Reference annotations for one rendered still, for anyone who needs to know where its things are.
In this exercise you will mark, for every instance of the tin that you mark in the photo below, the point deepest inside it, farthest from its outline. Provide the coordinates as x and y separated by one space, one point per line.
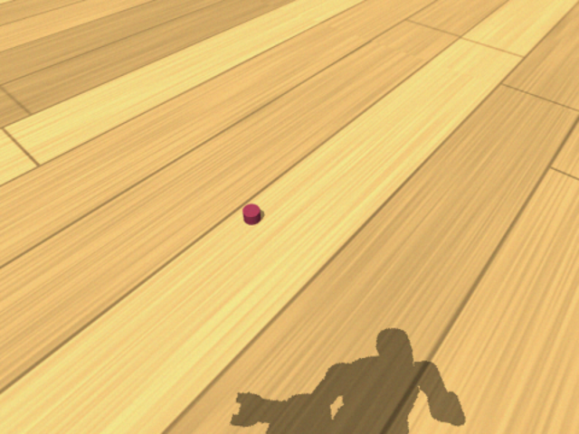
251 214

